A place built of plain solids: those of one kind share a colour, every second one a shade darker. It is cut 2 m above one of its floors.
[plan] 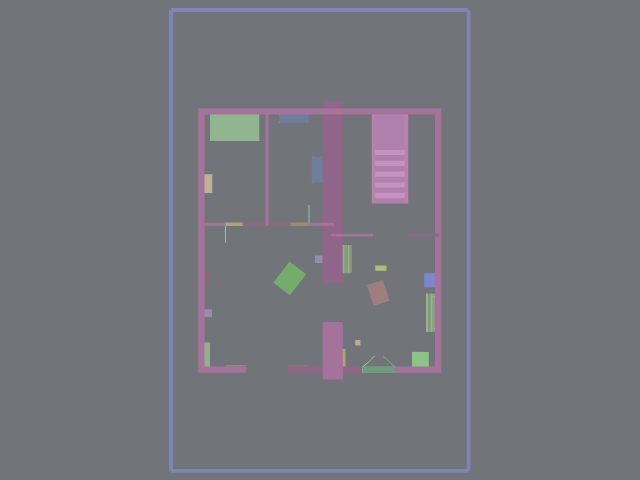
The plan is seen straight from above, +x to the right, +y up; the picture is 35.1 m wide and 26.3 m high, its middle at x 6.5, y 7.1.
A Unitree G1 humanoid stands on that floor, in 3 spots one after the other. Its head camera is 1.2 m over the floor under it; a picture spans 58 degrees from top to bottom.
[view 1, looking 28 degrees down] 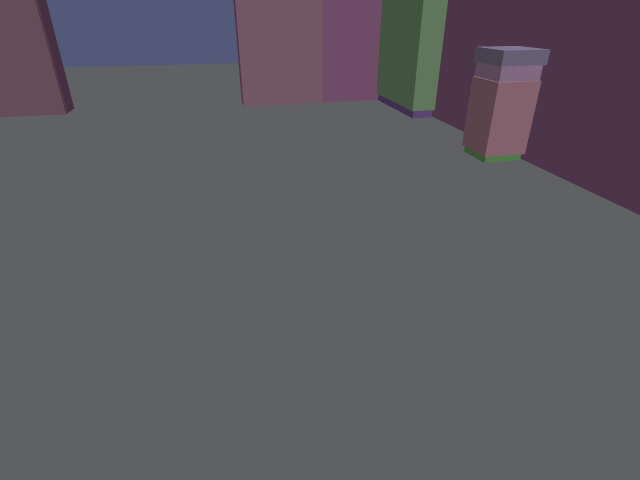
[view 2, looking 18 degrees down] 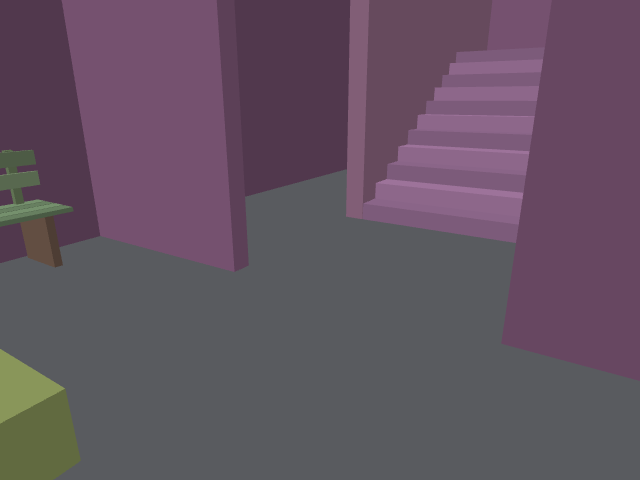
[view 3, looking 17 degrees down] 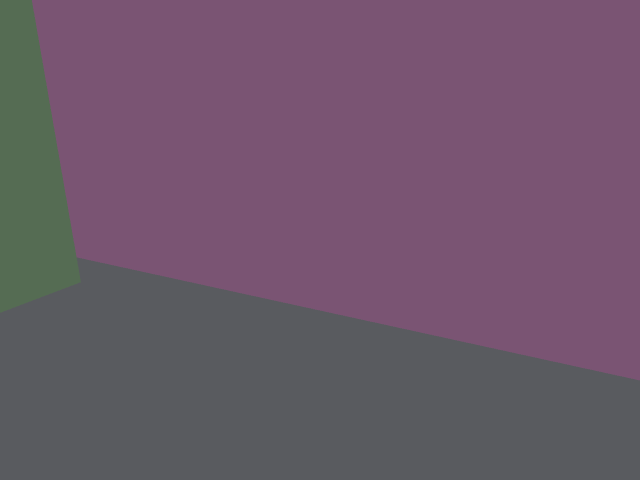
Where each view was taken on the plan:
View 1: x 2.82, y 6.56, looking -103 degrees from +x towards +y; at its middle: ground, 2.56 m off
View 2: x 11.48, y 5.13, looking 122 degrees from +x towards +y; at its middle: ground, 3.88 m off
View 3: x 1.33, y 9.72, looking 26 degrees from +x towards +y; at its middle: wall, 2.54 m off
